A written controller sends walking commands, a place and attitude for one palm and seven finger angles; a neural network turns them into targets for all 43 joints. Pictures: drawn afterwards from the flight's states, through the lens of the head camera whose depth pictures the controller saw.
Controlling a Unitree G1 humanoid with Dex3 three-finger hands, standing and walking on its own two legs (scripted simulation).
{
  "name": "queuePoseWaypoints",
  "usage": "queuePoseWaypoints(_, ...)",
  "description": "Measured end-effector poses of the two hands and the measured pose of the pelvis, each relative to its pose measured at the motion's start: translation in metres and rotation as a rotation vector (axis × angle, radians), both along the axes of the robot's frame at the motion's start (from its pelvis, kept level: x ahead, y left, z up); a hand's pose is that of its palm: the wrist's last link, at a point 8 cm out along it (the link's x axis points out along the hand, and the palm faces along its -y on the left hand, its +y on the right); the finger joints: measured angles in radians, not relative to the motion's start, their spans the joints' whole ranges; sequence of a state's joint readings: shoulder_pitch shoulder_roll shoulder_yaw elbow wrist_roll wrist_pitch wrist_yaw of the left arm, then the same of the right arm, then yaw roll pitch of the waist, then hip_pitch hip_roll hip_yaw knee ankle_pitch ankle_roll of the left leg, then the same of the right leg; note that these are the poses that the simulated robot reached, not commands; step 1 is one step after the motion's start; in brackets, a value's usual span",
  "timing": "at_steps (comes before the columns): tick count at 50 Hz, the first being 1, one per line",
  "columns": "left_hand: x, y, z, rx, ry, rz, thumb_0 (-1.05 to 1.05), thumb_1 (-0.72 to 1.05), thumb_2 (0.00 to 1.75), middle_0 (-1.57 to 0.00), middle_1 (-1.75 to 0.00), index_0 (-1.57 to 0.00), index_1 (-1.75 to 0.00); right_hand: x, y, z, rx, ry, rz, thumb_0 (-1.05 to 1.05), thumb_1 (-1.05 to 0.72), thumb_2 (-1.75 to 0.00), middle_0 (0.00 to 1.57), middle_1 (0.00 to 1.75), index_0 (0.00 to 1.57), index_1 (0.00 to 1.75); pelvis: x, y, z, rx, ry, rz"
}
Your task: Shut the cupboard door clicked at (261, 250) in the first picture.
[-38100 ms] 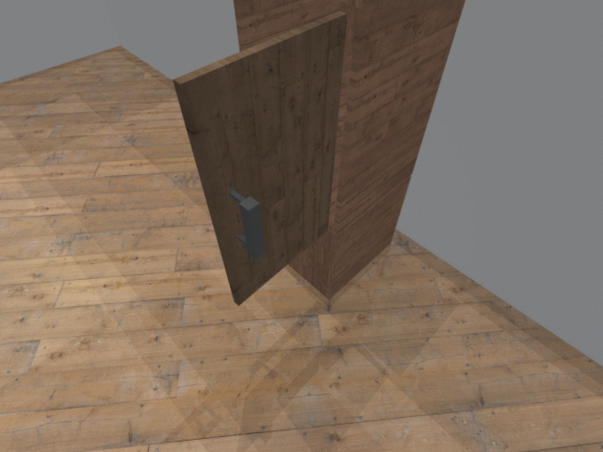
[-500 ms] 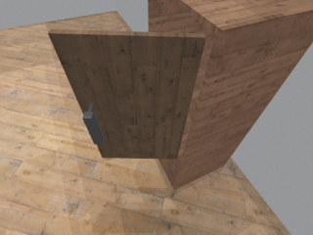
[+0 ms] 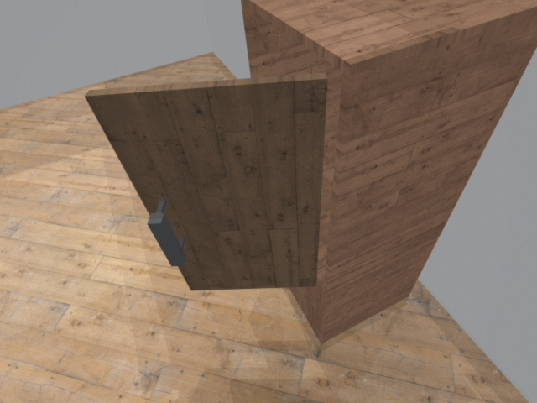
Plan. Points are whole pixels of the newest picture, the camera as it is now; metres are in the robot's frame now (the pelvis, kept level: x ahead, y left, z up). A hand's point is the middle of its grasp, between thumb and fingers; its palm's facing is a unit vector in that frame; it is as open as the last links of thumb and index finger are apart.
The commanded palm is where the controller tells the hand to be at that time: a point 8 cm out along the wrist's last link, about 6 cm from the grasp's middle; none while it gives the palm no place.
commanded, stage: come to a stop and stand still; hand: left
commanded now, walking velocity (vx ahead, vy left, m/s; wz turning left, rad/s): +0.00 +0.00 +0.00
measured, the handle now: (170, 232) +0.43 +0.23 -0.03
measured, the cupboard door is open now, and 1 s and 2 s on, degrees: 64 64 64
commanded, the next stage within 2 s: look again from close up in 0.44 s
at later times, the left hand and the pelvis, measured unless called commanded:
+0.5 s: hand out of the picture +0.07 +0.17 -0.15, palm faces -0.01 -0.96 -0.27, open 7.4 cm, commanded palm none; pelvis +0.01 -0.02 +0.01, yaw +0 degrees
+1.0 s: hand out of the picture +0.06 +0.19 -0.16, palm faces +0.02 -0.96 -0.27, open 7.4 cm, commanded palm none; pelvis +0.02 -0.02 +0.01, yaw +1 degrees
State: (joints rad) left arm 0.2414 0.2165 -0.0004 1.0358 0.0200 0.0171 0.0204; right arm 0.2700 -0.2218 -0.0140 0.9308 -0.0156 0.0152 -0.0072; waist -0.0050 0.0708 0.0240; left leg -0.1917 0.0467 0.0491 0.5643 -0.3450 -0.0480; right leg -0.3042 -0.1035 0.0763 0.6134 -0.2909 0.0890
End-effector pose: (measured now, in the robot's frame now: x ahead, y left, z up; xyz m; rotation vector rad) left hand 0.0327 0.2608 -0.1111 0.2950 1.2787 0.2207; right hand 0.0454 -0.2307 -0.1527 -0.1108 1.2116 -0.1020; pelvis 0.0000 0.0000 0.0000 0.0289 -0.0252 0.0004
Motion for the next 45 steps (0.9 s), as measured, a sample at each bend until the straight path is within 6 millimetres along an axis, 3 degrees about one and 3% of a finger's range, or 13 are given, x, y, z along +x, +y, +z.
queuePoseWaypoints(8, 0.0, -0.017, 0.005, -0.002, 0.024, 0.005, 0.01, 0.91, 0.9, -0.2, -0.3, -0.2, -0.3, -0.004, -0.019, -0.002, -0.006, 0.047, 0.014, 0.01, -0.91, -0.9, 0.2, 0.3, 0.2, 0.3, 0.004, -0.013, 0.003, 0.007, 0.014, 0.001)
queuePoseWaypoints(21, 0.028, -0.039, -0.005, -0.058, -0.005, -0.008, 0.01, 0.91, 0.9, -0.2, -0.3, -0.2, -0.3, -0.022, -0.037, 0.004, -0.048, 0.146, -0.001, 0.01, -0.91, -0.9, 0.2, 0.3, 0.2, 0.3, 0.011, -0.023, 0.005, 0.0, 0.016, 0.008)
queuePoseWaypoints(31, 0.04, -0.039, -0.01, -0.071, -0.019, -0.008, 0.0, 0.91, 0.9, -0.2, -0.3, -0.2, -0.3, -0.018, -0.032, 0.009, -0.055, 0.152, -0.008, 0.01, -0.91, -0.9, 0.2, 0.3, 0.2, 0.3, 0.016, -0.025, 0.006, -0.006, 0.016, 0.005)
queuePoseWaypoints(45, 0.029, -0.03, -0.011, -0.069, 0.003, 0.017, 0.0, 0.91, 0.9, -0.2, -0.3, -0.2, -0.3, -0.002, -0.029, 0.014, -0.066, 0.122, 0.002, 0.01, -0.91, -0.9, 0.2, 0.3, 0.2, 0.3, 0.018, -0.022, 0.008, -0.011, 0.012, 0.006)
